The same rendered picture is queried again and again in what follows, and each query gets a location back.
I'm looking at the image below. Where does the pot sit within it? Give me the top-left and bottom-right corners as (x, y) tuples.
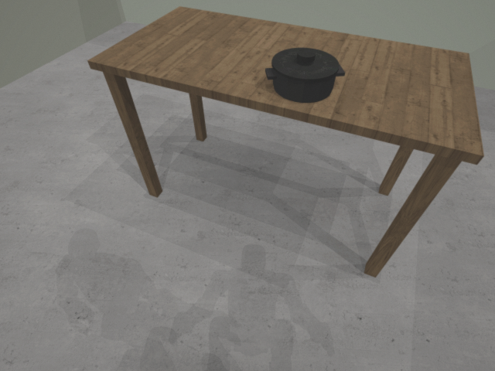
(265, 65), (345, 103)

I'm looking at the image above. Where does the lid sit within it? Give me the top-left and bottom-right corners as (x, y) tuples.
(271, 48), (340, 82)

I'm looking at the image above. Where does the table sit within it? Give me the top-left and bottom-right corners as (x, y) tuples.
(87, 6), (484, 277)

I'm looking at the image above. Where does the knob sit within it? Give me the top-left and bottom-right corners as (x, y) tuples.
(297, 49), (316, 63)

